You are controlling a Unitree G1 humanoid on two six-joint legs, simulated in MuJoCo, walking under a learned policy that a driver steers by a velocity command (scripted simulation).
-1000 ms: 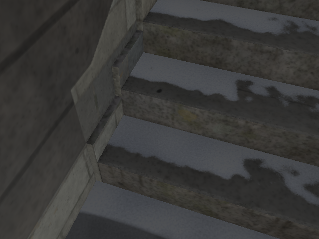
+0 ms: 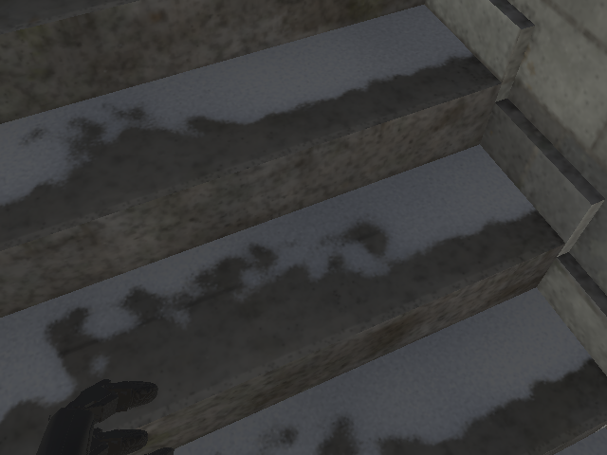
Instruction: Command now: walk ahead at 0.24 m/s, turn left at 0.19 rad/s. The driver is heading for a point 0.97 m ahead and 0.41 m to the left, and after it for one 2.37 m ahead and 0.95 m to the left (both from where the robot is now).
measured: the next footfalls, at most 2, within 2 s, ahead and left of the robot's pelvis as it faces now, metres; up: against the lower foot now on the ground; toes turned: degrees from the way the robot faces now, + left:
right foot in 0.10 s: +0.10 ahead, -0.14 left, +0.00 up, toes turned +0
left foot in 0.42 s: +0.26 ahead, +0.05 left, +0.17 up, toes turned +17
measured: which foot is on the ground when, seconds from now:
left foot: down 0.00-0.10, up 0.12-0.40, down 0.42-0.84, up 0.86-1.00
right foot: up 0.00-0.08, down 0.10-0.44, up 0.46-0.84, down 0.86-1.00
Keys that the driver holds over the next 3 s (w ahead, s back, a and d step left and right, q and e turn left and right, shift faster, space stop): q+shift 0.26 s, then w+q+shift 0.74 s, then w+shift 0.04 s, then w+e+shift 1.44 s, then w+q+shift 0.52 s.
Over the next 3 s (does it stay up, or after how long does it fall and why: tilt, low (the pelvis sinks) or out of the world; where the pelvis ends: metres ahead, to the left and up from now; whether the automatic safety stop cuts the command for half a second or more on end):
stays up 1.98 0.84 1.17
